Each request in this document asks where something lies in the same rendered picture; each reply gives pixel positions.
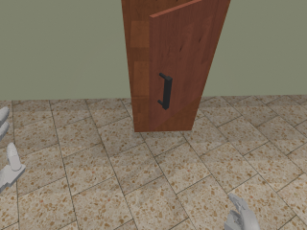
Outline cupboard door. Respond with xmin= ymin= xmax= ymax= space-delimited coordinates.
xmin=149 ymin=0 xmax=228 ymax=131

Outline right robot hand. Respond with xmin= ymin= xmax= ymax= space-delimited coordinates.
xmin=224 ymin=193 xmax=261 ymax=230

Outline handle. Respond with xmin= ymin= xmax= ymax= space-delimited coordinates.
xmin=157 ymin=73 xmax=173 ymax=110

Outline left robot hand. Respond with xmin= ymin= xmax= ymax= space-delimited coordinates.
xmin=0 ymin=106 xmax=26 ymax=194

